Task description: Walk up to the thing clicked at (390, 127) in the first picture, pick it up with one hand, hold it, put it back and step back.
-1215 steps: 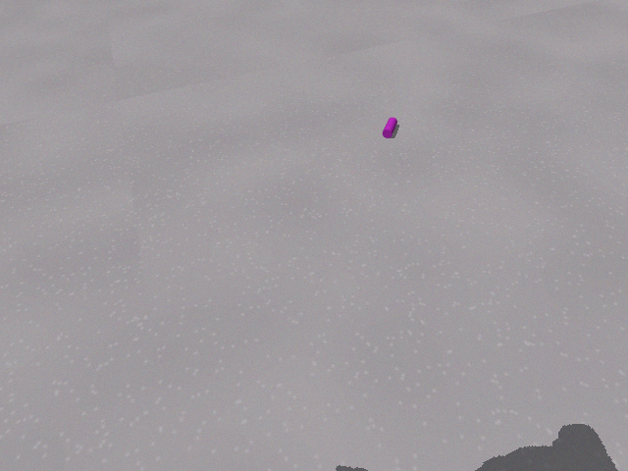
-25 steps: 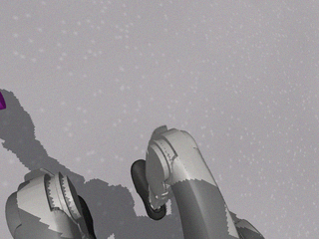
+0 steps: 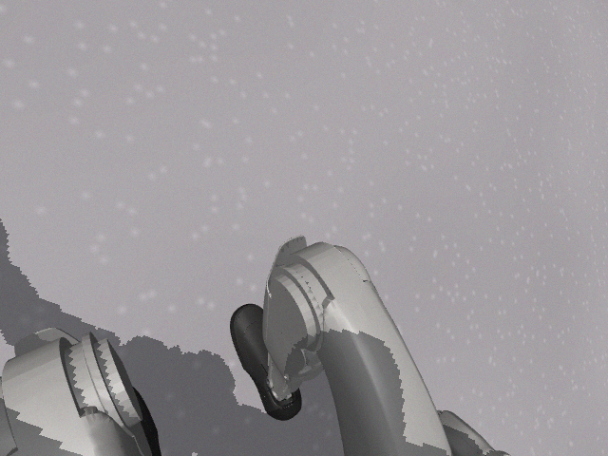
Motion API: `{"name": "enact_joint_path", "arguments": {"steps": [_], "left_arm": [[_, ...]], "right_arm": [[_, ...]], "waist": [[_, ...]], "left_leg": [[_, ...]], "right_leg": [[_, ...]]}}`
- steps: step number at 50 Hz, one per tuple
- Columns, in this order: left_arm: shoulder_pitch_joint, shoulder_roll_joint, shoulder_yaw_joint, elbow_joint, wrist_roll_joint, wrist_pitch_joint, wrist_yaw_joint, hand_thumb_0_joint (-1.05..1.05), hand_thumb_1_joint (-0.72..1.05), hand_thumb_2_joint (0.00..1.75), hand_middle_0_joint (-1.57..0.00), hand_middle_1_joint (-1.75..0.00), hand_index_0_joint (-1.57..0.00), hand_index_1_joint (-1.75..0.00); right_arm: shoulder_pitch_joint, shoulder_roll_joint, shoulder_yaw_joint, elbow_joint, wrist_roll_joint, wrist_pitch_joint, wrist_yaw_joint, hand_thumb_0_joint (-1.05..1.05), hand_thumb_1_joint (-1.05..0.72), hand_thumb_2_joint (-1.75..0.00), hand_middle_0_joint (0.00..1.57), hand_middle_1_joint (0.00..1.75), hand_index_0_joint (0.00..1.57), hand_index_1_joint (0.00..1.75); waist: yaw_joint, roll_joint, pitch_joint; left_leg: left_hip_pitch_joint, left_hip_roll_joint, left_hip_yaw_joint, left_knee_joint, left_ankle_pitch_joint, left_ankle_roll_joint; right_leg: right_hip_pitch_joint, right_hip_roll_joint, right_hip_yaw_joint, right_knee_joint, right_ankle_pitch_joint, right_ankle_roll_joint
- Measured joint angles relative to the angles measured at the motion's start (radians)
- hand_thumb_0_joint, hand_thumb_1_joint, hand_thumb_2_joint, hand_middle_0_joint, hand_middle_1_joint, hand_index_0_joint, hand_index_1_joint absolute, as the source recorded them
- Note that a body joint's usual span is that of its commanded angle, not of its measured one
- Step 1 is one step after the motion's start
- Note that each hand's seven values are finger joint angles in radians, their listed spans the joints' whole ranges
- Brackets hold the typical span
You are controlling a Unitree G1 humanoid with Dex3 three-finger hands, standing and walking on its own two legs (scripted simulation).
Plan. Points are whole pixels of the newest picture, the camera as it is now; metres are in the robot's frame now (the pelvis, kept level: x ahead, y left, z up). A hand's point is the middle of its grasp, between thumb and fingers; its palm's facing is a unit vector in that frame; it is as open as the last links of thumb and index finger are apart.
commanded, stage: rest palm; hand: left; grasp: from above
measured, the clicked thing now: out of the picture +0.47 +0.33 -0.28
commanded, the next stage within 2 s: close in 0.32 s
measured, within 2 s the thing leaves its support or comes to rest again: neither
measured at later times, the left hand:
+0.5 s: hand out of the picture +0.46 +0.31 -0.26, palm faces -0.46 -0.13 -0.88, open 13.5 cm
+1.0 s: hand out of the picture +0.45 +0.32 -0.26, palm faces -0.47 -0.14 -0.87, open 10.6 cm
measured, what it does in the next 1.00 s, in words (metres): stands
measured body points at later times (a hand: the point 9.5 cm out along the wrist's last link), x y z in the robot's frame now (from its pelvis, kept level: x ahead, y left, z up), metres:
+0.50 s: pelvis +0.00 +0.00 +0.00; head +0.29 +0.13 +0.32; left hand +0.48 +0.32 -0.21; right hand +0.03 -0.25 -0.05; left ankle +0.06 +0.11 -0.27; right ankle +0.12 -0.11 -0.27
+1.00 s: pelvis +0.00 +0.00 +0.00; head +0.29 +0.13 +0.32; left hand +0.47 +0.32 -0.21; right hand +0.04 -0.25 -0.04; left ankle +0.06 +0.11 -0.27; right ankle +0.12 -0.11 -0.27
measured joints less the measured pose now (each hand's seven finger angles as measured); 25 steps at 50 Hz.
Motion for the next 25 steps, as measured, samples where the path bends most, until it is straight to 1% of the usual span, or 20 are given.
{"name": "enact_joint_path", "arguments": {"steps": [5, 10, 17, 22, 25], "left_arm": [[-0.001, 0.003, -0.005, 0.002, -0.010, 0.005, -0.002, 0.00, -0.51, 1.02, -0.12, -0.95, -0.10, -0.98], [-0.004, 0.006, -0.024, 0.011, -0.021, 0.003, -0.004, 0.00, -0.50, 1.00, -0.12, -0.95, -0.11, -0.98], [-0.006, 0.014, -0.038, 0.019, -0.027, -0.004, 0.006, 0.00, -0.48, 0.99, -0.14, -0.95, -0.12, -0.97], [0.000, 0.019, -0.024, 0.005, -0.020, -0.007, 0.022, 0.00, -0.46, 0.98, -0.15, -0.94, -0.14, -0.96], [-0.001, 0.018, -0.033, 0.019, -0.022, -0.002, 0.032, 0.00, -0.43, 0.96, -0.17, -0.93, -0.16, -0.95]], "right_arm": [[-0.007, -0.001, 0.007, -0.002, 0.001, -0.012, 0.008, 0.00, -0.90, -0.90, 0.20, 0.30, 0.20, 0.30], [-0.009, -0.002, 0.016, -0.001, 0.001, -0.017, 0.014, 0.00, -0.91, -0.90, 0.20, 0.30, 0.20, 0.30], [-0.013, -0.010, 0.033, -0.003, -0.003, -0.028, 0.019, 0.00, -0.91, -0.90, 0.20, 0.30, 0.20, 0.30], [-0.012, -0.014, 0.036, -0.005, -0.003, -0.036, 0.020, 0.00, -0.91, -0.91, 0.20, 0.30, 0.20, 0.30], [-0.014, -0.015, 0.040, -0.002, -0.006, -0.038, 0.024, 0.00, -0.91, -0.91, 0.20, 0.30, 0.20, 0.30]], "waist": [[0.001, -0.003, 0.007], [0.001, -0.007, 0.013], [-0.004, -0.016, 0.027], [-0.005, -0.021, 0.032], [-0.006, -0.023, 0.030]], "left_leg": [[-0.002, 0.000, -0.002, 0.002, 0.003, 0.001], [0.002, 0.001, -0.006, 0.002, 0.003, -0.001], [0.008, 0.003, -0.015, 0.005, 0.001, -0.001], [0.007, 0.006, -0.021, 0.007, 0.000, -0.002], [0.008, 0.007, -0.024, 0.007, -0.002, -0.002]], "right_leg": [[0.000, 0.001, -0.002, 0.000, 0.004, 0.002], [0.003, 0.002, -0.005, -0.003, 0.006, 0.001], [0.010, 0.006, -0.012, -0.006, 0.009, 0.002], [0.010, 0.010, -0.016, -0.010, 0.013, 0.003], [0.011, 0.012, -0.019, -0.011, 0.013, 0.003]]}}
